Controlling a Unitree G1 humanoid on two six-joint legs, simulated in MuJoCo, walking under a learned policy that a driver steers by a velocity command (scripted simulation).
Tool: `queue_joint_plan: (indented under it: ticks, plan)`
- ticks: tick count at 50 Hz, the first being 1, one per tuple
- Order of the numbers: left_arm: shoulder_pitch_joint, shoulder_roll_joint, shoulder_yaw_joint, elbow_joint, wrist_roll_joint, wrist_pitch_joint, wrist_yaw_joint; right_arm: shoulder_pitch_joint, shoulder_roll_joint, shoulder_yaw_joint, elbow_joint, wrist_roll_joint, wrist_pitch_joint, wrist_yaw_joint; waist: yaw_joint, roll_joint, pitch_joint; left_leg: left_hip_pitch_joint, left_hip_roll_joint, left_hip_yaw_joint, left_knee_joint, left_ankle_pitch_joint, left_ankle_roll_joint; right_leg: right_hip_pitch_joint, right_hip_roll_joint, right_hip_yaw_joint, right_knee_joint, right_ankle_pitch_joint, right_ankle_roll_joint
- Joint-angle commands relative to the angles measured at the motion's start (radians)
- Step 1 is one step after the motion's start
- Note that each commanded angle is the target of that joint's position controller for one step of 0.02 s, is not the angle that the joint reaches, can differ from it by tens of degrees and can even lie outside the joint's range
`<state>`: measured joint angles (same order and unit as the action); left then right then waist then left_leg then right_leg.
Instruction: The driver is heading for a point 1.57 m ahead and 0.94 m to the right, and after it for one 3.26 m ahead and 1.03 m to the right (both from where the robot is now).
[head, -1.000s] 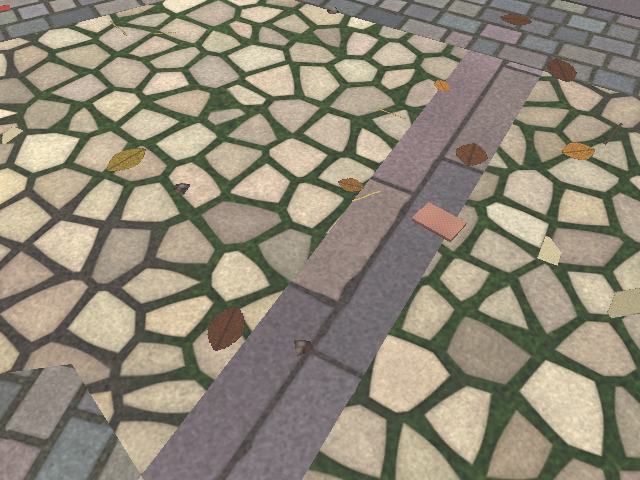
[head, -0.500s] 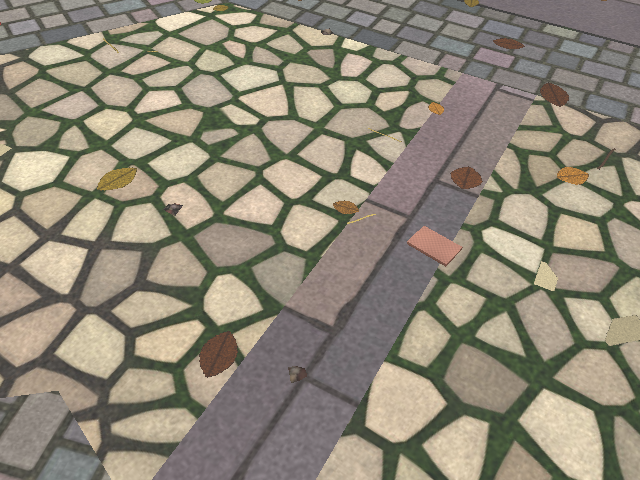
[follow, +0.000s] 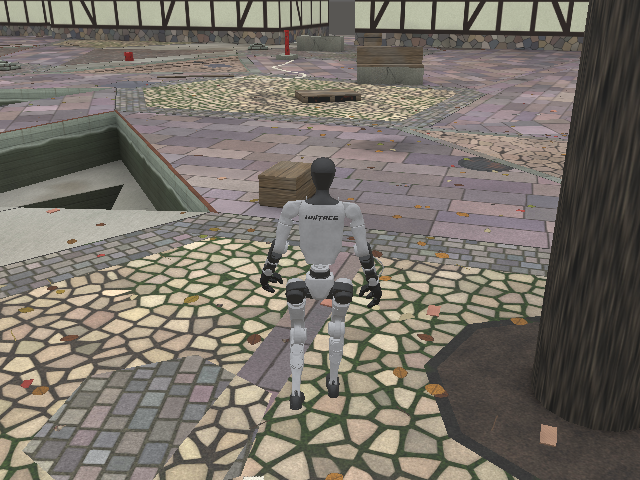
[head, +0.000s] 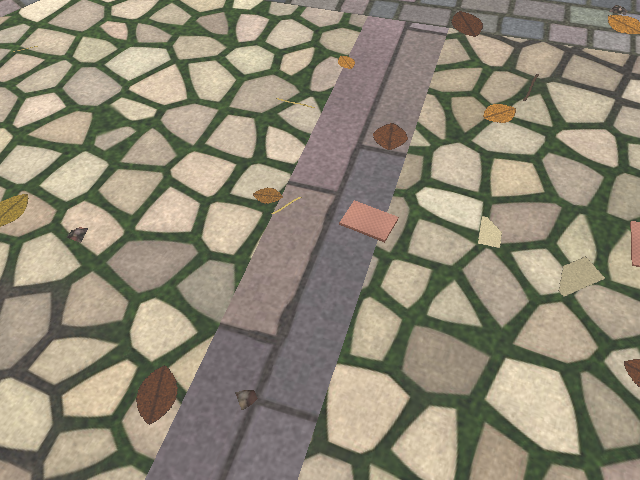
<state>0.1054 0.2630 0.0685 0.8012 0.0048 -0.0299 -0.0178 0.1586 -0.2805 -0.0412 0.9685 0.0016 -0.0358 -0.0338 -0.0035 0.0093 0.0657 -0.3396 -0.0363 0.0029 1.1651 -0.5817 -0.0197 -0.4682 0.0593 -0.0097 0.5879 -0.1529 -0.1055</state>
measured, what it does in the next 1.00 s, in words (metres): steps on the spot, turning right: left foot, then right foot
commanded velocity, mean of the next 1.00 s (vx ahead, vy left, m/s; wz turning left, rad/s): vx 0.02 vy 0.00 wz -0.58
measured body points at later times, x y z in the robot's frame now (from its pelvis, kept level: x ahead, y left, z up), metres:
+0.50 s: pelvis +0.06 +0.05 +0.02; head +0.10 +0.06 +0.47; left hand +0.28 +0.28 -0.09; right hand +0.08 -0.27 -0.08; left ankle +0.11 +0.15 -0.72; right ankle +0.06 -0.07 -0.67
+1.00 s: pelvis +0.05 +0.00 +0.02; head +0.07 -0.05 +0.46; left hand +0.35 +0.14 -0.05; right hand -0.01 -0.32 -0.10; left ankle +0.11 +0.14 -0.64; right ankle +0.01 -0.09 -0.72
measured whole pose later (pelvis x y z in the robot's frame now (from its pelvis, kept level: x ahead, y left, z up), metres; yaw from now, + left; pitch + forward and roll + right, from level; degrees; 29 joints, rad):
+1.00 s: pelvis +0.05 +0.00 +0.02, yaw -36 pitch +2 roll +1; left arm 0.18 0.30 0.07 0.61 -0.01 0.02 0.00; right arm 0.13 -0.35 -0.09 0.77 -0.01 0.01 -0.03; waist -0.01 0.04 0.06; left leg -0.52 0.04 -0.01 1.11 -0.46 -0.06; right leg -0.30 0.04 0.04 0.49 -0.23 -0.04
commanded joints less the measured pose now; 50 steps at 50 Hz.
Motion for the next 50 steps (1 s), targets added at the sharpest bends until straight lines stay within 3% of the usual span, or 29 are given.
queue_joint_plan:
  ticks: [1, 2, 4, 6, 11, 16, 18, 19, 20, 21, 22, 23, 24, 25, 26, 28, 32, 35, 37, 39, 41, 42, 43, 44, 45, 46, 47, 48, 50]
  plan:
    - [-0.005, 0.135, 0.032, -0.088, -0.015, -0.002, 0.020, 0.012, -0.126, -0.032, -0.066, 0.009, 0.003, -0.013, 0.005, -0.013, -0.142, -0.276, 0.063, -0.094, 0.074, 0.104, -0.001, 0.263, -0.281, 0.433, -0.309, 0.022, -0.168]
    - [-0.014, 0.130, 0.029, -0.094, -0.006, 0.003, 0.025, 0.007, -0.135, -0.038, -0.071, 0.000, 0.015, -0.020, -0.012, -0.037, -0.125, -0.210, 0.066, -0.087, 0.010, 0.144, -0.003, 0.179, -0.235, 0.386, -0.321, -0.003, -0.144]
    - [0.010, 0.153, 0.037, -0.098, 0.010, 0.007, 0.033, 0.027, -0.102, -0.036, -0.078, -0.013, 0.021, -0.023, -0.021, -0.086, -0.135, -0.151, 0.042, -0.073, -0.103, 0.189, -0.015, 0.129, -0.196, 0.349, -0.325, 0.045, -0.140]
    - [0.043, 0.172, 0.045, -0.101, 0.003, 0.009, 0.041, 0.014, -0.085, -0.032, -0.089, -0.012, 0.022, -0.029, -0.009, -0.101, -0.161, -0.156, 0.028, -0.080, -0.200, 0.202, -0.032, 0.160, -0.197, 0.368, -0.321, 0.040, -0.144]
    - [0.040, 0.187, 0.054, -0.126, -0.009, 0.026, 0.057, -0.056, -0.102, -0.037, -0.123, -0.006, 0.023, -0.029, 0.014, -0.133, -0.162, -0.158, 0.016, -0.114, -0.348, 0.271, -0.052, 0.174, -0.185, 0.446, -0.328, -0.173, -0.112]
    - [0.049, 0.185, 0.056, -0.144, -0.009, 0.046, 0.062, -0.056, -0.110, -0.038, -0.139, 0.008, -0.004, -0.012, 0.023, -0.159, -0.169, -0.079, -0.002, -0.120, -0.505, 0.254, -0.038, 0.225, -0.178, 0.516, -0.297, -0.102, -0.095]
    - [0.034, 0.183, 0.055, -0.156, -0.016, 0.055, 0.064, -0.001, -0.118, -0.042, -0.130, 0.013, -0.013, -0.001, -0.008, -0.165, -0.173, 0.013, -0.005, -0.106, -0.649, 0.299, -0.017, 0.229, -0.159, 0.531, -0.262, -0.035, -0.073]
    - [0.029, 0.177, 0.052, -0.161, -0.024, 0.061, 0.065, 0.048, -0.130, -0.048, -0.119, 0.013, -0.016, 0.004, -0.035, -0.157, -0.173, 0.102, 0.012, -0.093, -0.772, 0.381, -0.001, 0.200, -0.127, 0.514, -0.231, -0.036, -0.042]
    - [0.059, 0.142, 0.041, -0.163, -0.027, 0.065, 0.066, 0.081, -0.181, -0.062, -0.115, 0.001, -0.014, 0.003, -0.029, -0.078, -0.192, 0.229, 0.137, -0.175, -0.840, 0.414, 0.042, 0.108, -0.069, 0.452, -0.127, -0.162, 0.007]
    - [0.082, 0.094, 0.032, -0.191, -0.034, 0.060, 0.061, 0.042, -0.275, -0.080, -0.129, -0.028, -0.002, -0.005, 0.033, 0.213, -0.157, 0.289, 0.349, -0.426, -0.884, 0.515, 0.177, -0.107, 0.098, 0.237, 0.100, -0.373, 0.063]
    - [0.082, 0.176, 0.055, -0.191, -0.019, 0.045, 0.056, 0.002, -0.225, -0.070, -0.156, -0.057, 0.000, -0.004, 0.019, 0.255, -0.144, 0.218, 0.441, -0.534, -0.906, 0.618, 0.279, -0.163, 0.087, 0.194, 0.332, -0.460, 0.106]
    - [0.115, 0.227, 0.073, -0.169, -0.016, 0.044, 0.051, -0.057, -0.172, -0.056, -0.190, -0.048, -0.001, -0.008, 0.042, 0.169, -0.141, 0.205, 0.418, -0.441, -0.879, 0.657, 0.268, -0.152, 0.047, 0.195, 0.460, -0.394, 0.124]
    - [0.142, 0.216, 0.076, -0.141, -0.018, 0.053, 0.052, -0.091, -0.140, -0.049, -0.203, -0.029, 0.000, -0.011, 0.052, 0.118, -0.130, 0.201, 0.347, -0.336, -0.854, 0.656, 0.219, -0.147, 0.037, 0.177, 0.513, -0.334, 0.141]
    - [0.157, 0.189, 0.071, -0.127, -0.015, 0.065, 0.057, -0.095, -0.126, -0.043, -0.209, -0.013, 0.002, -0.014, 0.045, 0.105, -0.122, 0.222, 0.307, -0.276, -0.841, 0.642, 0.192, -0.169, 0.032, 0.167, 0.579, -0.285, 0.158]
    - [0.159, 0.164, 0.064, -0.128, -0.016, 0.074, 0.055, -0.087, -0.121, -0.038, -0.210, -0.006, 0.006, -0.017, 0.036, 0.107, -0.105, 0.216, 0.295, -0.233, -0.838, 0.677, 0.195, -0.182, 0.025, 0.154, 0.635, -0.264, 0.175]
    - [0.113, 0.140, 0.052, -0.158, -0.028, 0.078, 0.050, -0.053, -0.128, -0.037, -0.207, -0.013, 0.018, -0.021, 0.010, 0.125, -0.081, 0.225, 0.268, -0.156, -0.852, 0.695, 0.209, -0.196, 0.002, 0.098, 0.608, -0.223, 0.195]
    - [0.026, 0.116, 0.033, -0.221, -0.029, 0.071, 0.040, 0.021, -0.172, -0.052, -0.199, -0.015, 0.034, -0.028, -0.050, 0.153, -0.099, 0.347, 0.313, -0.127, -0.850, 0.751, 0.242, -0.197, -0.064, 0.059, 0.425, -0.215, 0.222]
    - [0.018, 0.105, 0.022, -0.246, -0.025, 0.073, 0.025, -0.002, -0.206, -0.066, -0.214, -0.008, 0.038, -0.016, -0.050, 0.164, -0.110, 0.299, 0.329, -0.068, -0.849, 0.771, 0.241, -0.070, -0.093, 0.008, 0.288, -0.223, 0.204]
    - [0.025, 0.117, 0.025, -0.254, -0.026, 0.079, 0.016, -0.012, -0.218, -0.073, -0.220, -0.002, 0.037, -0.004, -0.045, 0.172, -0.112, 0.267, 0.336, -0.040, -0.838, 0.775, 0.235, 0.007, -0.088, -0.028, 0.210, -0.221, 0.183]
    - [0.032, 0.126, 0.032, -0.263, -0.027, 0.087, 0.007, -0.011, -0.225, -0.078, -0.220, 0.012, 0.034, 0.006, -0.037, 0.175, -0.110, 0.268, 0.354, -0.034, -0.810, 0.763, 0.221, 0.055, -0.082, -0.043, 0.116, -0.205, 0.153]
    - [0.084, 0.126, 0.040, -0.250, -0.028, 0.091, -0.001, -0.032, -0.223, -0.081, -0.220, 0.031, 0.032, 0.009, 0.006, 0.159, -0.117, 0.240, 0.346, 0.002, -0.730, 0.726, 0.172, 0.168, -0.061, -0.069, -0.075, -0.082, 0.102]
    - [0.130, 0.148, 0.053, -0.233, -0.025, 0.091, 0.004, 0.007, -0.190, -0.074, -0.204, 0.032, 0.029, 0.013, 0.021, 0.110, -0.135, 0.174, 0.311, 0.049, -0.639, 0.651, 0.116, 0.292, -0.042, -0.053, -0.176, 0.029, 0.067]
    - [0.187, 0.232, 0.082, -0.228, -0.028, 0.088, 0.019, 0.049, -0.139, -0.060, -0.203, 0.001, 0.027, 0.019, 0.023, -0.082, -0.178, -0.020, 0.231, 0.138, -0.411, 0.413, 0.025, 0.502, -0.168, 0.141, -0.208, 0.335, 0.008]
    - [0.180, 0.343, 0.095, -0.263, -0.008, 0.078, 0.028, 0.005, -0.080, -0.035, -0.274, -0.043, 0.021, 0.021, 0.008, -0.350, -0.187, -0.328, 0.080, 0.137, -0.142, -0.106, -0.056, 0.586, -0.437, 0.518, -0.186, 0.638, -0.196]
    - [0.211, 0.282, 0.080, -0.261, 0.015, 0.052, 0.015, -0.085, -0.139, -0.053, -0.289, -0.023, 0.018, 0.015, 0.091, -0.214, -0.254, -0.342, 0.066, -0.029, 0.025, -0.123, -0.057, 0.523, -0.459, 0.533, -0.222, 0.559, -0.285]
    - [0.163, 0.257, 0.068, -0.255, 0.015, 0.033, 0.013, -0.093, -0.159, -0.061, -0.293, 0.003, 0.021, 0.012, 0.058, -0.173, -0.197, -0.351, 0.084, -0.055, 0.062, -0.040, -0.040, 0.472, -0.398, 0.435, -0.235, 0.468, -0.235]
    - [0.101, 0.234, 0.064, -0.256, -0.002, 0.026, 0.019, -0.070, -0.162, -0.066, -0.276, 0.005, 0.026, 0.005, 0.025, -0.133, -0.157, -0.349, 0.099, -0.065, 0.031, 0.053, -0.033, 0.428, -0.332, 0.364, -0.237, 0.369, -0.172]
    - [0.057, 0.208, 0.054, -0.263, -0.017, 0.028, 0.024, -0.061, -0.173, -0.071, -0.268, -0.007, 0.031, -0.003, 0.009, -0.120, -0.137, -0.341, 0.105, -0.072, -0.004, 0.115, -0.036, 0.393, -0.301, 0.336, -0.239, 0.334, -0.136]
    - [0.033, 0.203, 0.045, -0.273, -0.011, 0.034, 0.033, -0.023, -0.166, -0.073, -0.265, -0.014, 0.032, -0.003, -0.018, -0.132, -0.152, -0.257, 0.074, -0.059, -0.008, 0.200, -0.049, 0.321, -0.261, 0.304, -0.246, 0.357, -0.130]
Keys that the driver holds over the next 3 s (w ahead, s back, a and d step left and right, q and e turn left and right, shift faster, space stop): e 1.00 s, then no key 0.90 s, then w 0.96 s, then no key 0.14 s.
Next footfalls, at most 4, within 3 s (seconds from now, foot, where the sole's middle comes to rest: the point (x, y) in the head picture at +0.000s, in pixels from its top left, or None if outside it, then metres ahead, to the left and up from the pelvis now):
0.40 left None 0.15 0.14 -0.76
0.86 right None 0.04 -0.11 -0.76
1.30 left None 0.19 0.07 -0.76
2.66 left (460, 448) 0.50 -0.23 -0.76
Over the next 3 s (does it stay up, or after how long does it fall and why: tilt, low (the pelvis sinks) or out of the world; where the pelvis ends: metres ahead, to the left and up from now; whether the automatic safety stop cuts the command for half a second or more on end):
stays up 0.43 -0.28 0.03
